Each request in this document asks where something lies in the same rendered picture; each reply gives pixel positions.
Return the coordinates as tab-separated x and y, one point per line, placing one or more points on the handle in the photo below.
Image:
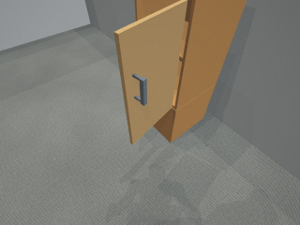
143	89

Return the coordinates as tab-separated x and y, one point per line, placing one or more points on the cupboard door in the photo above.
150	48

